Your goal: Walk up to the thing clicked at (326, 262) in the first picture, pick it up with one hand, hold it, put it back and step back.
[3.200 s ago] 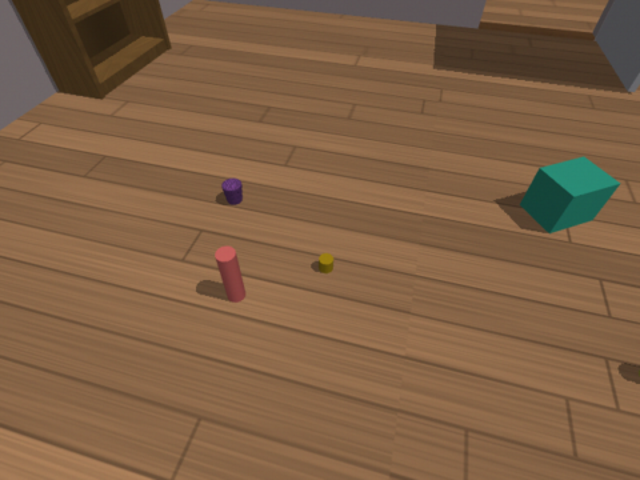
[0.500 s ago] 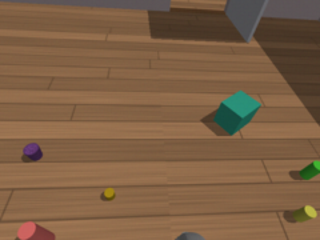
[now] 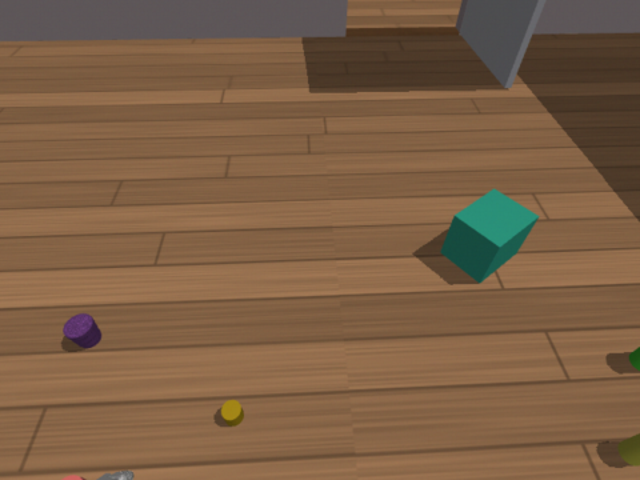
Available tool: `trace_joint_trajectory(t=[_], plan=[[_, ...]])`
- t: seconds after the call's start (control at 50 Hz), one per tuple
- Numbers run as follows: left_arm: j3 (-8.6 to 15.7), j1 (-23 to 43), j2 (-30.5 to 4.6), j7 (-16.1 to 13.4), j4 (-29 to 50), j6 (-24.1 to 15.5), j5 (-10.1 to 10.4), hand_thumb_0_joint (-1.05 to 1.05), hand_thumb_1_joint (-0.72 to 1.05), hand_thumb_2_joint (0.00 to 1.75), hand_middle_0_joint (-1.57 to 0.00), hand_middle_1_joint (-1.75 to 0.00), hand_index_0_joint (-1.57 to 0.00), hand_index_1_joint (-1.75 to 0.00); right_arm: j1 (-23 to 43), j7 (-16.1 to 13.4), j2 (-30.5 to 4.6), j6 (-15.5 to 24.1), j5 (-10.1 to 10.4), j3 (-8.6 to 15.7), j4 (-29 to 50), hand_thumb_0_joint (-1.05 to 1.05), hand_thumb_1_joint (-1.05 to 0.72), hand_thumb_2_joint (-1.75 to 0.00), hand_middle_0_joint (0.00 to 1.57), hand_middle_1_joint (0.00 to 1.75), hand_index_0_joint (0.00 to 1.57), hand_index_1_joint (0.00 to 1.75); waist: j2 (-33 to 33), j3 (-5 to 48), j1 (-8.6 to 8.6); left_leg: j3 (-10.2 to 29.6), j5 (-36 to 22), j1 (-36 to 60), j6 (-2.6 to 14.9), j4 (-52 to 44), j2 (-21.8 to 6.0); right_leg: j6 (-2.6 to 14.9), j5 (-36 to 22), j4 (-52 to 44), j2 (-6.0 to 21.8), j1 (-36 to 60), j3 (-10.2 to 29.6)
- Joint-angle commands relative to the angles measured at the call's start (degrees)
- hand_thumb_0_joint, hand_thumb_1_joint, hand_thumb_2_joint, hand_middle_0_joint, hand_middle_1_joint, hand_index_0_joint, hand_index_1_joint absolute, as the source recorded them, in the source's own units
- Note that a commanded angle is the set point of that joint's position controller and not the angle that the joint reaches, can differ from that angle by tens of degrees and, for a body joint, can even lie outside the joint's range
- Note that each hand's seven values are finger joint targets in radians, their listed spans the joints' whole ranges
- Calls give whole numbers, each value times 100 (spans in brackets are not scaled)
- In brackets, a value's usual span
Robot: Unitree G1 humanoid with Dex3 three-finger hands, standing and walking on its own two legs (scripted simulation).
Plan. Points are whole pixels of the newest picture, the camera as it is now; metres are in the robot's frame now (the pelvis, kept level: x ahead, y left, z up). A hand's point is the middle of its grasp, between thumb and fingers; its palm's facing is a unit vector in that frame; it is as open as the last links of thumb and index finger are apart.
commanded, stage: walk up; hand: left
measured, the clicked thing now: (232, 413) +0.44 +0.26 -0.74
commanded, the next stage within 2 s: stand in 0.92 s
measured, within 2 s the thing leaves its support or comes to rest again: neither
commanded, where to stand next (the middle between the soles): +0.08 +0.01 m, yaw +2 degrees
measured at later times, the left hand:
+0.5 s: hand out of the picture +0.09 +0.24 -0.14, palm faces +0.00 -0.95 -0.33, open 7.4 cm
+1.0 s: hand out of the picture +0.11 +0.24 -0.14, palm faces -0.01 -0.95 -0.33, open 7.4 cm
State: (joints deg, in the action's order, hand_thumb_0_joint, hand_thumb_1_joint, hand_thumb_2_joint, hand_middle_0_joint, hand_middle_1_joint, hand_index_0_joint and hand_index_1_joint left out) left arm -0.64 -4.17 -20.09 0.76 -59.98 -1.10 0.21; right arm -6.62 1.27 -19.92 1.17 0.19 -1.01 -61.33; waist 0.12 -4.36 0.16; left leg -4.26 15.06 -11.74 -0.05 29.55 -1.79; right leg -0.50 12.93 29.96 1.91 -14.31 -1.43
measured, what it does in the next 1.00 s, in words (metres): stands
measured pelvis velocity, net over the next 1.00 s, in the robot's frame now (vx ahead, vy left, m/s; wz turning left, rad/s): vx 0.02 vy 0.00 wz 0.01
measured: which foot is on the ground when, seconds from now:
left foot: down 0.00-1.00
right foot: down 0.00-1.00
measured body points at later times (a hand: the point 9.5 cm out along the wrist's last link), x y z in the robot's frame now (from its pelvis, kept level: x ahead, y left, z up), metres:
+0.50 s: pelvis +0.01 -0.01 +0.01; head +0.02 -0.01 +0.46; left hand +0.09 +0.29 -0.12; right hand +0.10 -0.31 -0.12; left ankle +0.01 +0.12 -0.74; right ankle +0.04 -0.13 -0.74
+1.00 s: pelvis +0.02 +0.00 +0.01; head +0.03 +0.00 +0.46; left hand +0.11 +0.29 -0.12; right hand +0.10 -0.30 -0.12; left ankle +0.01 +0.12 -0.74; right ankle +0.04 -0.13 -0.74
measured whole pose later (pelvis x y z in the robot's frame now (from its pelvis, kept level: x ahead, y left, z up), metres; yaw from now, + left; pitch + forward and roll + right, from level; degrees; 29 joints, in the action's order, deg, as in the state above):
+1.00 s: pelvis +0.02 +0.00 +0.01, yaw +1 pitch -2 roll +0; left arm 0.4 -3.8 -19.4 0.6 -66.4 -0.4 -0.6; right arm -4.8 0.7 -19.5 0.6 -0.9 0.3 -66.6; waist -0.1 -2.7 -0.2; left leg -3.7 10.2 -5.0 -0.7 17.3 -1.8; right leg -0.5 8.4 17.8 1.4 -7.4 -2.3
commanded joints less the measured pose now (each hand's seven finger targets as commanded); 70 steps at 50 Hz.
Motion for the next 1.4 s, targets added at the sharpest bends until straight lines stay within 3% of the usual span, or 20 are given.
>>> trace_joint_trajectory(t=[0.0, 0.12, 0.24, 0.48, 0.88, 1.06, 1.38], plan=[[294, 350, -1239, -89, 59, -112, 5, 0, 90, 90, -20, -30, -20, -30, 312, -115, -1326, 137, -4, 284, 93, 0, -90, -90, 20, 30, 20, 30, -26, 663, -9, 745, -679, 174, 187, -1017, -631, 268, -821, -899, 593, 527, 667], [295, 435, -1176, -76, -199, -99, 6, 0, 90, 90, -20, -30, -20, -30, 463, -119, -1273, 131, -14, 277, -122, 0, -90, -90, 20, 30, 20, 30, -3, 816, 17, 659, -1102, 523, 134, -1218, -661, 193, -1084, -1194, 612, 784, 581], [315, 518, -1183, -72, -319, -83, -34, 0, 90, 90, -20, -30, -20, -30, 539, -114, -1243, 76, -38, 282, -218, 0, -90, -90, 20, 30, 20, 30, -43, 562, -22, 646, -596, 488, 104, -1381, -631, 140, -614, -1533, 604, 605, 616], [347, 396, -1144, -67, -419, -80, -52, 0, 90, 90, -20, -30, -20, -30, 538, -132, -1243, 76, -41, 306, -268, 0, -90, -90, 20, 30, 20, 30, -39, 648, -4, 662, -767, 596, 100, -1456, -661, 113, -833, -1601, 594, 722, 576], [385, 378, -1118, -88, -334, -55, -79, 0, 90, 90, -20, -30, -20, -30, 415, -151, -1196, 64, -59, 344, -214, 0, -90, -90, 20, 30, 20, 30, -24, 736, -40, 654, -1065, 599, 84, -1472, -682, 103, -1084, -1464, 590, 896, 508], [286, 254, -1149, -113, -269, -79, -64, 0, 90, 90, -20, -30, -20, -30, 457, -153, -1201, 77, -89, 334, -157, 0, -90, -90, 20, 30, 20, 30, 28, 656, -33, 681, -1329, 709, 35, -1553, -721, 125, -1123, -1454, 622, 833, 456], [277, 190, -1247, -127, -223, -80, -53, 0, 90, 90, -20, -30, -20, -30, 363, -162, -1173, 67, -88, 297, -128, 0, -90, -90, 20, 30, 20, 30, -32, 652, -43, 665, -1292, 733, 28, -1554, -722, 145, -1203, -1456, 664, 915, 485]])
